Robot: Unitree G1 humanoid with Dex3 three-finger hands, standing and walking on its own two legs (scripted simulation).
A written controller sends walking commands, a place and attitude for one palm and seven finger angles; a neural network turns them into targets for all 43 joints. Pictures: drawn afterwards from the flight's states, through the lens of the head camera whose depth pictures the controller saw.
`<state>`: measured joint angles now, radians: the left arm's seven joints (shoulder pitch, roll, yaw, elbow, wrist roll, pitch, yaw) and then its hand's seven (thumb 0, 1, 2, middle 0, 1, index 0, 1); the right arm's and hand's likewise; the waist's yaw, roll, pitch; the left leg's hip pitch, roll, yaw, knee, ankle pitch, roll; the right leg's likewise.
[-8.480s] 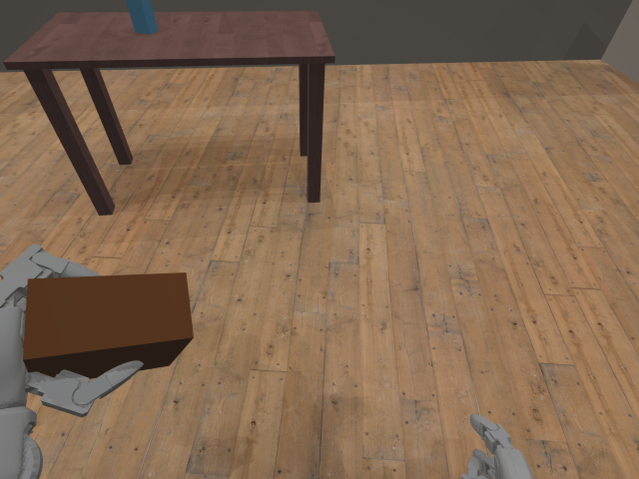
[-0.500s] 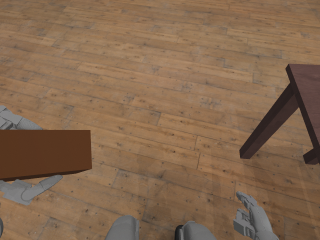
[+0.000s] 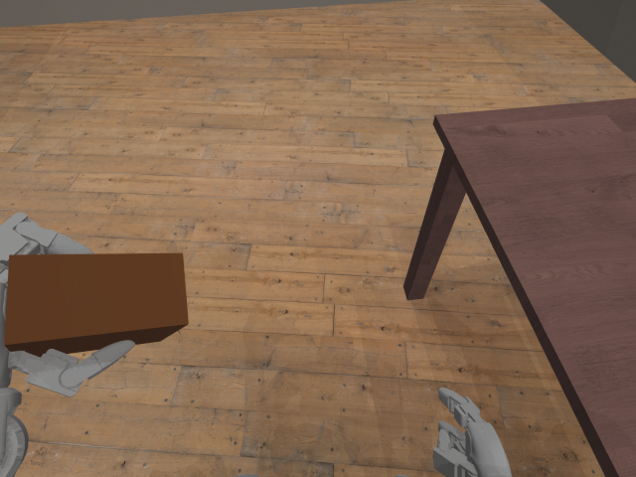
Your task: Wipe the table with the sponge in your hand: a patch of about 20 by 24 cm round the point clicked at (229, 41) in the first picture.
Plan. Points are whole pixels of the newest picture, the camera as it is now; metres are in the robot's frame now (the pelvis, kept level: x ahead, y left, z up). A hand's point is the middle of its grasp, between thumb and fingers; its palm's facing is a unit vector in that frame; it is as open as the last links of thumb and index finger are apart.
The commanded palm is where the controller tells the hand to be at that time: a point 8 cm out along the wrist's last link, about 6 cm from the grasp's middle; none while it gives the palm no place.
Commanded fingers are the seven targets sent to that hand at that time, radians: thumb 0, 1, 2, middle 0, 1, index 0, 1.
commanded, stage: turn to face it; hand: left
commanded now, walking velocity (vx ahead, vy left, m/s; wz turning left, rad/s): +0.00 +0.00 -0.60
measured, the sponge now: (125, 305) +0.23 +0.21 +0.16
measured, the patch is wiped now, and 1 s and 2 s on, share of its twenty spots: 0.00 0.00 0.00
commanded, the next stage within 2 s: none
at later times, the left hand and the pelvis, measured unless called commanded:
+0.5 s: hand (185, 331) +0.20 +0.14 +0.18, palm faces +0.18 -0.88 -0.43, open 10.6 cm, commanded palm +0.16 +0.19 +0.19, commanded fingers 0.00 0.10 1.30 -1.20 -1.60 -1.20 -1.60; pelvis -0.06 -0.04 +0.00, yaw -15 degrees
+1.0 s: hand (384, 403) +0.16 -0.02 +0.19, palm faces -0.21 -0.80 -0.56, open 10.6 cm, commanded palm +0.14 +0.06 +0.19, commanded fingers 0.00 0.10 1.30 -1.20 -1.60 -1.20 -1.60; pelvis -0.15 -0.08 +0.00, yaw -34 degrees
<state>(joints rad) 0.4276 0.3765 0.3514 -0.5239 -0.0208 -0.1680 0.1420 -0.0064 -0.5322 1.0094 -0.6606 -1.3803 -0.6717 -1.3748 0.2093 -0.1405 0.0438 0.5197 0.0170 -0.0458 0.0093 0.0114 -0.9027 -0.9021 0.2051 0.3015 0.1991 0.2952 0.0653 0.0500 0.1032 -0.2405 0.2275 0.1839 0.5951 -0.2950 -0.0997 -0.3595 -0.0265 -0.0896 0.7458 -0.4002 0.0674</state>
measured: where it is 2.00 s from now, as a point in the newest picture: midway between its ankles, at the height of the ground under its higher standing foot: outside the picture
